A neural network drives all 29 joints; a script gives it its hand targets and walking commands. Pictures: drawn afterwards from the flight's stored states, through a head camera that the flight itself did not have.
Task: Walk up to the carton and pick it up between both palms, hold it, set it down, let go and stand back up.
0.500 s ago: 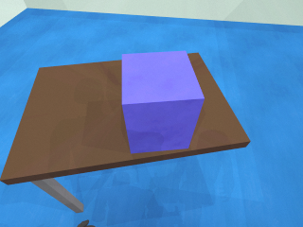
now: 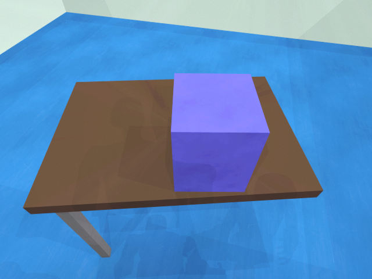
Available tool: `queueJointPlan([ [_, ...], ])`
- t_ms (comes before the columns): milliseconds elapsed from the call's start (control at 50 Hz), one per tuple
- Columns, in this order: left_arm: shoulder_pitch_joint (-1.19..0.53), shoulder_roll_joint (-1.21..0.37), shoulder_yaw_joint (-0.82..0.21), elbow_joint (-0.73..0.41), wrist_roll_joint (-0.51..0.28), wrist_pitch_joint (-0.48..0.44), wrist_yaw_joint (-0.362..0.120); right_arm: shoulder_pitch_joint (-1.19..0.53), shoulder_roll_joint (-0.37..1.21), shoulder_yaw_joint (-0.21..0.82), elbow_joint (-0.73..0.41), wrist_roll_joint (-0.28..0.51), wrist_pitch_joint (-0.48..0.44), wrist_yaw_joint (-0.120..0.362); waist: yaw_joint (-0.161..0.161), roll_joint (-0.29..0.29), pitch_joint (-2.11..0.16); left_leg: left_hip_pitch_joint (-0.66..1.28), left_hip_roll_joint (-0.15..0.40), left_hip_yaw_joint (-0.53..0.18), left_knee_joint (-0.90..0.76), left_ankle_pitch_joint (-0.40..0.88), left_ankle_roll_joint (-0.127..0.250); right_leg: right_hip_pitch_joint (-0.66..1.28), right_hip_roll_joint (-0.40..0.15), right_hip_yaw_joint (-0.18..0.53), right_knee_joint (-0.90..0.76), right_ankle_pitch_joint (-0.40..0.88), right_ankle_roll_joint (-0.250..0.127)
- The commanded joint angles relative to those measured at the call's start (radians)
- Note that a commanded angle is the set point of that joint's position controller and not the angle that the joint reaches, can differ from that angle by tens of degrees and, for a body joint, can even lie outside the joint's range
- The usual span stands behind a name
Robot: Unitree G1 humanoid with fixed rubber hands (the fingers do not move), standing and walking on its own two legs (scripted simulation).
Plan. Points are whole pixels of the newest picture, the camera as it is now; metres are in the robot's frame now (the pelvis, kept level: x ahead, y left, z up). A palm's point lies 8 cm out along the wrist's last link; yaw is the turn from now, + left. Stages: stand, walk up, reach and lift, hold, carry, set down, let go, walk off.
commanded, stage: walk up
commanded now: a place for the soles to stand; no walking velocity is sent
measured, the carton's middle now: (210, 135) +0.48 -0.04 +0.01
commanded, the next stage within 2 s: reach and lift in 1.58 s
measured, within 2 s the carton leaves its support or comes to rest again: neither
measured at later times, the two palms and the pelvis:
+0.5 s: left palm out of the picture +0.03 +0.18 -0.14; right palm out of the picture +0.08 -0.28 -0.13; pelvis +0.00 -0.06 +0.00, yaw +7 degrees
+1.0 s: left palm out of the picture -0.04 +0.19 -0.14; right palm out of the picture +0.07 -0.28 -0.13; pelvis +0.00 -0.06 +0.00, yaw +11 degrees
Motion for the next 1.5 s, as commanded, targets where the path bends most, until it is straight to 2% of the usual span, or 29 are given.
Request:
queueJointPlan([
  [0,-0.03,0.101,0.03,-0.087,0.019,0.005,0.006,0.064,-0.251,-0.071,-0.083,-0.007,-0.018,-0.043,-0.02,0.156,-0.016,0.07,0.294,-0.419,-0.243,0.085,0.207,-0.148,-0.002,0.066,0.094,-0.171,-0.006],
  [40,-0.018,0.093,0.028,-0.087,0.012,0.002,0.005,0.022,-0.232,-0.068,-0.106,-0.013,-0.012,-0.047,-0.008,0.195,-0.037,0.068,0.276,-0.371,-0.218,0.139,0.2,-0.13,-0.02,0.084,0.083,-0.132,-0.008],
  [60,0.0,0.093,0.029,-0.083,0.01,-0.001,0.005,-0.001,-0.224,-0.066,-0.118,-0.015,-0.009,-0.047,0.004,0.203,-0.057,0.055,0.256,-0.338,-0.189,0.181,0.184,-0.088,-0.025,0.088,0.041,-0.064,-0.011],
  [100,0.033,0.107,0.035,-0.075,0.011,-0.009,0.004,-0.036,-0.196,-0.057,-0.137,-0.013,-0.007,-0.039,0.025,0.185,-0.101,-0.011,0.188,-0.241,-0.105,0.256,0.126,0.05,-0.042,0.109,-0.068,0.106,-0.026],
  [120,0.034,0.133,0.044,-0.074,0.013,-0.011,0.004,-0.042,-0.174,-0.049,-0.145,-0.01,-0.007,-0.034,0.027,0.143,-0.122,-0.06,0.144,-0.173,-0.049,0.261,0.093,0.124,-0.073,0.135,-0.099,0.168,-0.04],
  [140,0.022,0.168,0.054,-0.076,0.01,-0.01,0.004,-0.04,-0.143,-0.039,-0.153,-0.007,-0.006,-0.03,0.02,0.061,-0.127,-0.095,0.074,-0.089,0.033,0.213,0.057,0.147,-0.126,0.188,-0.144,0.191,-0.065],
  [160,0.004,0.193,0.06,-0.08,-0.003,-0.004,0.006,-0.035,-0.11,-0.028,-0.151,-0.003,0.0,-0.033,0.019,-0.011,-0.11,-0.092,-0.003,-0.008,0.115,0.074,0.031,0.094,-0.187,0.229,-0.208,0.14,-0.107],
  [180,-0.02,0.195,0.059,-0.083,-0.014,0.003,0.006,-0.022,-0.095,-0.024,-0.148,-0.001,0.008,-0.04,0.014,-0.055,-0.061,-0.085,-0.024,0.04,0.155,-0.07,0.026,0.024,-0.232,0.245,-0.244,0.089,-0.141],
  [200,-0.048,0.187,0.058,-0.089,-0.016,0.01,0.005,-0.002,-0.094,-0.025,-0.139,-0.002,0.012,-0.047,0.005,-0.098,-0.023,-0.078,-0.016,0.051,0.196,-0.15,0.031,-0.027,-0.251,0.242,-0.264,0.054,-0.169],
  [240,-0.075,0.159,0.05,-0.1,-0.012,0.02,0.005,0.024,-0.111,-0.03,-0.131,-0.005,0.011,-0.053,0.007,-0.133,0.028,-0.101,-0.003,0.042,0.252,-0.245,0.046,-0.067,-0.242,0.203,-0.271,0.082,-0.185],
  [260,-0.078,0.155,0.046,-0.099,-0.008,0.023,0.005,0.032,-0.107,-0.03,-0.128,-0.006,0.007,-0.054,0.006,-0.139,0.041,-0.093,0.006,0.04,0.236,-0.241,0.05,-0.073,-0.234,0.178,-0.249,0.135,-0.185],
  [300,-0.072,0.136,0.032,-0.083,-0.002,0.021,0.001,0.058,-0.087,-0.017,-0.124,-0.007,-0.009,-0.051,-0.01,-0.113,0.011,-0.03,0.027,0.041,0.048,-0.108,0.06,-0.036,-0.205,0.133,-0.185,0.193,-0.155],
  [320,-0.071,0.127,0.025,-0.076,0.0,0.019,-0.001,0.065,-0.087,-0.015,-0.123,-0.007,-0.02,-0.046,-0.017,-0.084,-0.013,0.027,0.039,0.029,-0.056,0.031,0.063,-0.019,-0.179,0.099,-0.146,0.201,-0.132],
  [340,-0.062,0.11,0.016,-0.074,0.001,0.015,-0.004,0.068,-0.106,-0.019,-0.123,-0.01,-0.031,-0.042,-0.016,-0.05,-0.058,0.091,0.063,-0.02,-0.085,0.16,0.074,-0.01,-0.149,0.069,-0.1,0.223,-0.109],
  [360,-0.041,0.093,0.007,-0.071,0.0,0.008,-0.008,0.073,-0.139,-0.026,-0.124,-0.013,-0.037,-0.04,-0.009,0.006,-0.106,0.157,0.116,-0.107,-0.075,0.305,0.099,-0.025,-0.118,0.04,-0.048,0.222,-0.085],
  [380,-0.011,0.073,-0.002,-0.07,-0.005,0.002,-0.011,0.078,-0.166,-0.031,-0.125,-0.015,-0.036,-0.039,0.006,0.057,-0.136,0.191,0.19,-0.218,-0.102,0.333,0.137,-0.055,-0.086,0.021,-0.012,0.125,-0.06],
  [400,0.012,0.057,-0.008,-0.064,-0.005,0.002,-0.008,0.058,-0.199,-0.041,-0.117,-0.006,-0.028,-0.036,0.019,0.098,-0.115,0.101,0.232,-0.274,-0.14,0.22,0.178,-0.014,-0.046,0.033,-0.034,-0.021,-0.039],
  [420,0.018,0.058,-0.003,-0.056,-0.003,0.003,-0.002,0.028,-0.205,-0.043,-0.11,0.001,-0.019,-0.03,0.025,0.133,-0.064,0.0,0.225,-0.263,-0.161,0.082,0.179,0.041,-0.053,0.061,-0.077,-0.047,-0.036],
  [440,0.023,0.077,0.004,-0.051,-0.004,-0.001,0.003,-0.003,-0.183,-0.034,-0.109,0.004,-0.015,-0.022,0.031,0.134,-0.025,-0.074,0.189,-0.218,-0.161,0.009,0.149,0.094,-0.076,0.088,-0.134,-0.015,-0.036],
  [480,0.018,0.129,0.018,-0.029,-0.017,-0.015,0.004,-0.025,-0.117,-0.008,-0.111,0.004,-0.017,-0.014,0.017,0.06,0.011,-0.084,0.079,-0.067,-0.081,0.053,0.077,0.107,-0.138,0.121,-0.226,0.06,-0.056],
  [520,0.017,0.136,0.021,-0.016,-0.019,-0.022,0.007,0.001,-0.094,0.001,-0.094,-0.001,-0.022,-0.017,0.0,0.031,0.017,-0.024,0.052,-0.013,-0.041,0.061,0.054,0.061,-0.173,0.115,-0.266,0.097,-0.073],
  [620,0.04,0.118,0.019,0.001,-0.018,-0.022,0.011,0.009,-0.105,0.0,-0.055,0.0,-0.027,-0.026,0.002,-0.003,0.006,-0.003,0.069,-0.018,-0.039,0.128,0.06,0.096,-0.153,0.045,-0.252,0.215,-0.055],
  [680,0.05,0.11,0.021,0.007,-0.017,-0.017,0.012,0.009,-0.107,0.003,-0.041,0.0,-0.026,-0.032,0.005,-0.012,-0.012,-0.006,0.072,-0.017,-0.033,0.141,0.061,0.122,-0.147,0.022,-0.241,0.212,-0.061],
  [740,0.058,0.109,0.022,0.011,-0.017,-0.01,0.012,0.008,-0.11,0.005,-0.03,-0.001,-0.021,-0.037,0.007,-0.011,-0.017,-0.005,0.071,-0.022,-0.028,0.132,0.064,0.117,-0.145,0.011,-0.244,0.148,-0.068],
  [880,0.064,0.118,0.024,0.019,-0.016,0.004,0.014,0.013,-0.122,0.008,-0.014,-0.002,-0.018,-0.04,0.01,0.027,0.009,-0.026,0.073,-0.055,-0.035,0.125,0.072,0.09,-0.133,-0.013,-0.239,-0.008,-0.082],
  [1040,0.08,0.118,0.019,0.033,-0.008,0.008,0.012,0.035,-0.153,0.003,-0.011,0.004,-0.023,-0.04,0.016,0.086,0.007,-0.077,0.103,-0.159,-0.085,0.169,0.102,0.128,-0.094,-0.026,-0.156,0.019,-0.076],
  [1120,0.084,0.116,0.016,0.039,-0.006,0.005,0.011,0.041,-0.159,0.001,-0.012,0.006,-0.024,-0.039,0.016,0.092,0.004,-0.098,0.111,-0.195,-0.108,0.163,0.112,0.147,-0.085,-0.017,-0.139,0.036,-0.073],
  [1300,0.083,0.125,0.015,0.054,-0.009,0.003,0.013,0.04,-0.142,0.005,-0.017,0.005,-0.022,-0.04,0.015,0.045,-0.012,-0.084,0.07,-0.134,-0.047,0.197,0.091,0.158,-0.121,-0.029,-0.166,0.094,-0.088],
  [1480,0.073,0.13,0.014,0.058,-0.011,0.012,0.012,0.048,-0.149,0.003,-0.023,0.005,-0.02,-0.044,0.01,0.046,0.01,-0.091,0.063,-0.147,-0.037,0.175,0.093,0.129,-0.128,-0.04,-0.168,0.038,-0.09],
])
